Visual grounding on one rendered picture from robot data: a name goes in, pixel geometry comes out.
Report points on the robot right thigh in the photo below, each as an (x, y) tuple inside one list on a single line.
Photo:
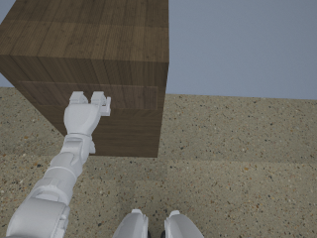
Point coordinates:
[(180, 226)]

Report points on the robot left forearm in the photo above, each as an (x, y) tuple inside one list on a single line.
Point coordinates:
[(61, 176)]

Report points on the left robot shin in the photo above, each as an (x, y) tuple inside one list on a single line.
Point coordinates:
[(137, 210)]

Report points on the handle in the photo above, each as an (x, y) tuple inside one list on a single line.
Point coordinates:
[(105, 110)]

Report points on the drawer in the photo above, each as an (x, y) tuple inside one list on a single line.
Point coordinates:
[(122, 96)]

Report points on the left robot upper arm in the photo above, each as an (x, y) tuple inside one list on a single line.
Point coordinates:
[(41, 218)]

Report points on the cabinet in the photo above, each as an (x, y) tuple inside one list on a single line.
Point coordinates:
[(115, 42)]

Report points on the left robot hand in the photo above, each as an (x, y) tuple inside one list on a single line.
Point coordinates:
[(83, 117)]

